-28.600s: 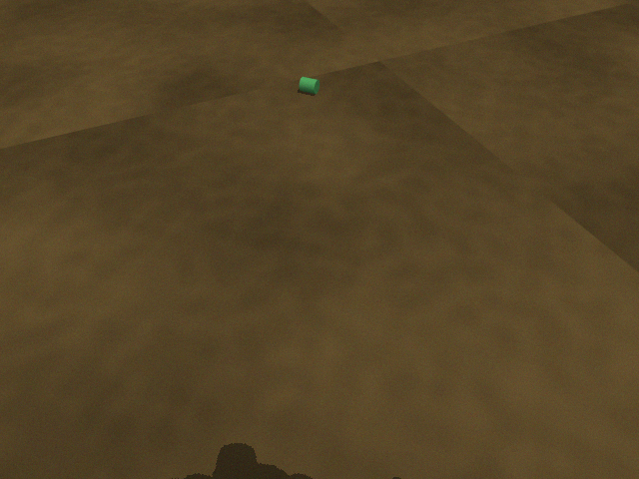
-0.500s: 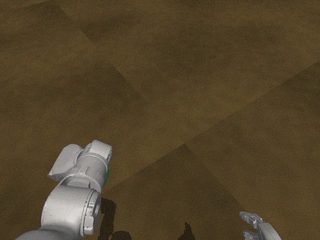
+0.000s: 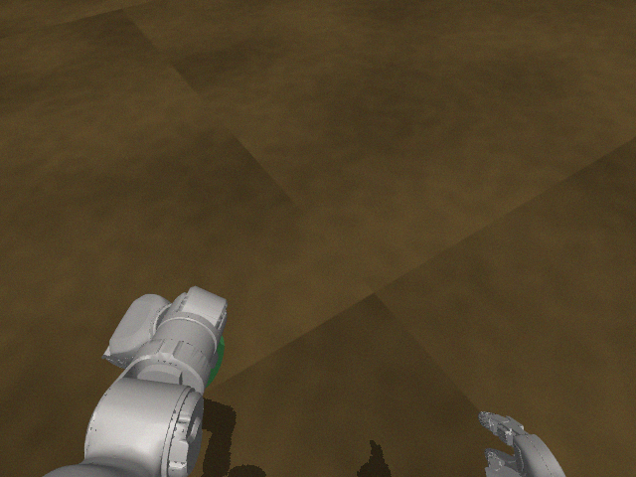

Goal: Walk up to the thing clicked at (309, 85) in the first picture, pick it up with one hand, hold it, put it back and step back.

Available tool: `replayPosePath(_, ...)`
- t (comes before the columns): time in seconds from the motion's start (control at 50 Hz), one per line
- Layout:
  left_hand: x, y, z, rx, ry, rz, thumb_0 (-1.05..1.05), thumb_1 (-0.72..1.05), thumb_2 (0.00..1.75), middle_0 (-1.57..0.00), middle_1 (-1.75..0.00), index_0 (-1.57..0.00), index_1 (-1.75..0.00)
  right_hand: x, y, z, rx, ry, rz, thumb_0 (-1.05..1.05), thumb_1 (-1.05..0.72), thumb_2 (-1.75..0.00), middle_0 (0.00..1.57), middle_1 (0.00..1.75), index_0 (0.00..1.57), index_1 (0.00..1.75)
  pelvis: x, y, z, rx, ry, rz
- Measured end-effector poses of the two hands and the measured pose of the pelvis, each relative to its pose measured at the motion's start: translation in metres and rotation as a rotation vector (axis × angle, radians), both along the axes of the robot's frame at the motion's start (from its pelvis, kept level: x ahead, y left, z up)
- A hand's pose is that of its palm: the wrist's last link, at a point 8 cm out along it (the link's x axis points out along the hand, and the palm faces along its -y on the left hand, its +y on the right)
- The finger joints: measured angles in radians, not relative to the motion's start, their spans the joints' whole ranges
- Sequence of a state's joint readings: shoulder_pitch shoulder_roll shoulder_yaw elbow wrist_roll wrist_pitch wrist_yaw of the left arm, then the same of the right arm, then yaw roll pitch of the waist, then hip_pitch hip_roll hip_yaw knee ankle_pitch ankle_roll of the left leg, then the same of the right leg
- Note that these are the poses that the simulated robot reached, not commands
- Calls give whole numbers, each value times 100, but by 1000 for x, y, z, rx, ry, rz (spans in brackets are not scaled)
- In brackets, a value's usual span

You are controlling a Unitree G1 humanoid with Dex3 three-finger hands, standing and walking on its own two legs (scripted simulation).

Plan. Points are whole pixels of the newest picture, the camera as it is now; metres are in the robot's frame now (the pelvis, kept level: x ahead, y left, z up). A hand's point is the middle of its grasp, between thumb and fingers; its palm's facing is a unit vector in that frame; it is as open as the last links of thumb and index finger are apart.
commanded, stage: crouch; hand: left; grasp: from above
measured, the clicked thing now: (178, 352) +0.32 +0.23 -0.05
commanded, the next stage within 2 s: none
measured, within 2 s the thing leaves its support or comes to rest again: neither
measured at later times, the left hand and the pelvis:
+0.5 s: hand (180, 376) +0.30 +0.23 -0.08, palm faces -0.21 -0.42 -0.88, open 12.7 cm; pelvis -0.02 +0.00 -0.02, yaw -1 degrees
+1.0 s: hand (216, 405) +0.34 +0.25 -0.34, palm faces -0.06 -0.45 -0.89, open 12.7 cm; pelvis -0.08 +0.03 -0.21, yaw -2 degrees
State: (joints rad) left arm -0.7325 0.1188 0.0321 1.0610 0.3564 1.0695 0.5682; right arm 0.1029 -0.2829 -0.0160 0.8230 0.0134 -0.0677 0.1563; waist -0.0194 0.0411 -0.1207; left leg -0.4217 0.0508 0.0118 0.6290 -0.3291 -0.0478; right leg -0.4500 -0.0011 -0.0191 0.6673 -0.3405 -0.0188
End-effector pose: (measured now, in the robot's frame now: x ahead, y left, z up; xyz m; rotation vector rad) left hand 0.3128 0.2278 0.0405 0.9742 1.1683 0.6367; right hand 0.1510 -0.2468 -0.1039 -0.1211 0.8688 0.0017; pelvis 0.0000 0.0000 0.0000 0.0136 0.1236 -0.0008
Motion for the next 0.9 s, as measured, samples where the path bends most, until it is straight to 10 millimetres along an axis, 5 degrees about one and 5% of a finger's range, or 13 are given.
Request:
replayPosePath(0.24,-2,-2,10,33,-4,-19,1,-36,82,-41,-69,-41,-76,-1,2,4,-1,-23,-4,1,-87,-89,20,29,20,30,-3,-1,1,0,-9,-3)
replayPosePath(0.38,-9,-1,-15,1,77,-18,1,-36,82,-40,-69,-41,-76,-11,-1,2,-19,-10,-11,1,-85,-89,20,29,20,30,-8,-2,-2,-3,22,-6)
replayPosePath(0.56,-6,10,-86,55,116,-65,1,-37,81,-42,-67,-43,-75,-64,-11,-35,-88,130,-17,0,-85,-89,20,29,20,30,-25,2,-33,-6,162,-15)
replayPosePath(0.72,4,25,-175,65,38,16,1,-37,81,-42,-67,-42,-74,-127,-5,-111,-115,333,24,0,-87,-89,20,29,20,30,-49,13,-99,-18,303,-21)
replayPosePath(0.9,11,31,-275,17,3,-2,1,-39,83,-44,-66,-44,-74,-168,10,-190,-108,460,4,0,-88,-90,20,29,20,30,-70,24,-170,-44,427,-18)
